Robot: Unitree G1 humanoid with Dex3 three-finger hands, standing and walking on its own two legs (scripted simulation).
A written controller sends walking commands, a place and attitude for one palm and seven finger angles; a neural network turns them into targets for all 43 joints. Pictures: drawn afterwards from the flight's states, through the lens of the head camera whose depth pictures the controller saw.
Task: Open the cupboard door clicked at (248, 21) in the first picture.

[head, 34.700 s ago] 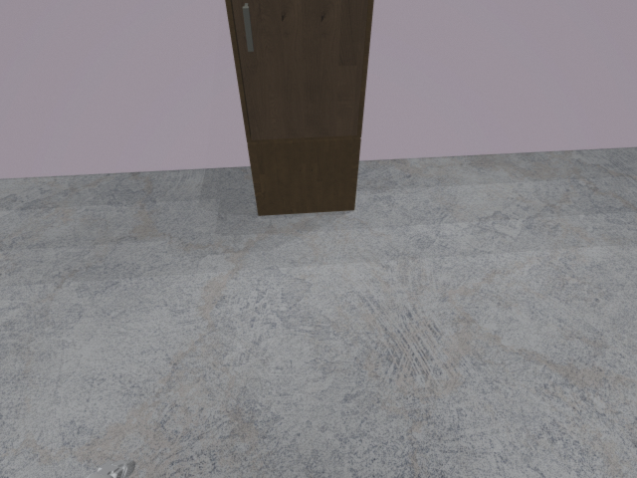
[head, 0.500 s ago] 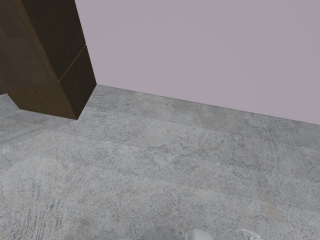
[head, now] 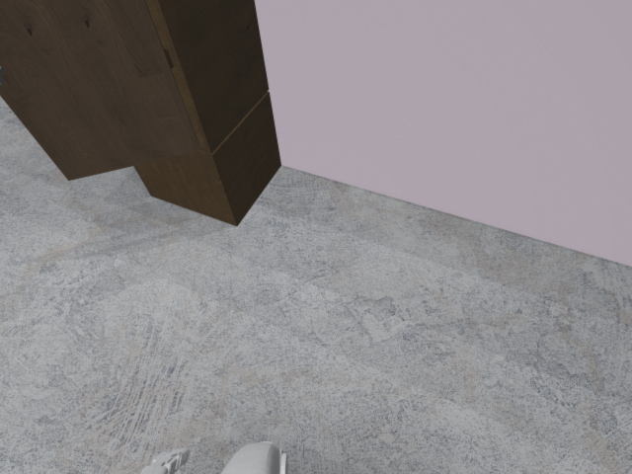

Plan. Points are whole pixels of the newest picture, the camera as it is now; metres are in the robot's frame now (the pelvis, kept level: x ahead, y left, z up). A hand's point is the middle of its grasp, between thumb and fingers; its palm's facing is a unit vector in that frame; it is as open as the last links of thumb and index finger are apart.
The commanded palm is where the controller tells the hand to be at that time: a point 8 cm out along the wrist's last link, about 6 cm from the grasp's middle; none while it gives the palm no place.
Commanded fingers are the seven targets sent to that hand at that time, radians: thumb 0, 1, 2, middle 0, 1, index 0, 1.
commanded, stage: turn to face it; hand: left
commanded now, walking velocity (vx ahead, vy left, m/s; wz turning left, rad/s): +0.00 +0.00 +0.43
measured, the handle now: out of the picture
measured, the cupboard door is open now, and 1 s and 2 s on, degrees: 41 41 41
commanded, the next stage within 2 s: take the last steps up to it in 0.30 s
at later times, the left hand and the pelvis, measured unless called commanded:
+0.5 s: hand out of the picture +0.02 +0.26 -0.17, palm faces +0.23 -0.95 -0.23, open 7.4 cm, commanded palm none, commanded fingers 0.00 0.90 0.90 -0.20 -0.30 -0.20 -0.30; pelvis +0.00 +0.04 +0.00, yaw +10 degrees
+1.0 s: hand out of the picture -0.04 +0.22 -0.17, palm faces +0.43 -0.88 -0.19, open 7.4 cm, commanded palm none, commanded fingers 0.00 0.90 0.90 -0.20 -0.30 -0.20 -0.30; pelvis +0.09 +0.10 +0.00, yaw +21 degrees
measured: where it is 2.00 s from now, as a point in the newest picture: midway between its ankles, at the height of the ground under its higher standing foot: (235, 398)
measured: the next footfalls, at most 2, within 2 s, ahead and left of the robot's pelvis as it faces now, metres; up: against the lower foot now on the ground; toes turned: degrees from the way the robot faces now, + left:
left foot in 0.22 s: +0.03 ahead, +0.14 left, +0.00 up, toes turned +12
right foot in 0.64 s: +0.07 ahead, -0.08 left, +0.00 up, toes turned +7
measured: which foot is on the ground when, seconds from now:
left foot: up 0.00-0.20, down 0.22-0.64, up 0.66-1.00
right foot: down 0.00-0.22, up 0.24-0.62, down 0.64-1.00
